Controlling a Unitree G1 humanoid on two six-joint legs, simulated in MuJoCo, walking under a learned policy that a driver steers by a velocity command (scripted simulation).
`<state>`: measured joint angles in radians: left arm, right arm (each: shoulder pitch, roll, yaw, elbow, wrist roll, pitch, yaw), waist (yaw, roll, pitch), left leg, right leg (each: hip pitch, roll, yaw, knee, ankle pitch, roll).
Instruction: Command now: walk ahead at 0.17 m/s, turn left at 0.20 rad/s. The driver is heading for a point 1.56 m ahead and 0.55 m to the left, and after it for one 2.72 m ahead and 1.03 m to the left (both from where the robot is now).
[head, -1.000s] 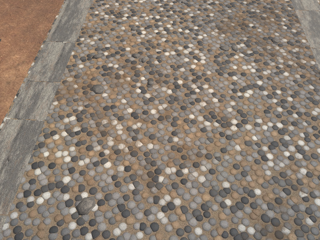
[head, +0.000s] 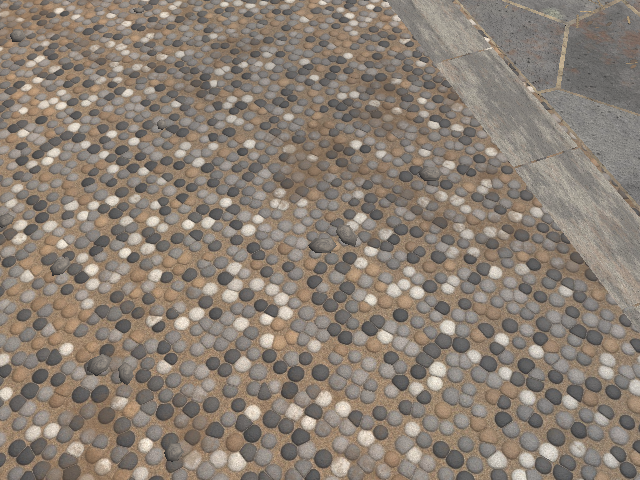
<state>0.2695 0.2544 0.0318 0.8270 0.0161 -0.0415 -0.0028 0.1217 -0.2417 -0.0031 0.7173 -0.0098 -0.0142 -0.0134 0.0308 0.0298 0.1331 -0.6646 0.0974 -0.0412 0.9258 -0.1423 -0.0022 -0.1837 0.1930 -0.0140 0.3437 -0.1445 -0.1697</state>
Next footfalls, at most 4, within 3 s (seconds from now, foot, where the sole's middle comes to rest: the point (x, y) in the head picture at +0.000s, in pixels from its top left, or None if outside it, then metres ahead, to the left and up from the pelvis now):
0.24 left None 0.18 0.13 -0.77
0.68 right None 0.26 -0.04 -0.77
1.04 left None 0.12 0.12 -0.77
1.46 right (330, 381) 0.61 0.05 -0.77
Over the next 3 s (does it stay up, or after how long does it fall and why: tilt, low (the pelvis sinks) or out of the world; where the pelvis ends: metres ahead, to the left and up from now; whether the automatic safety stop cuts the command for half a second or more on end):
stays up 1.69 0.61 0.00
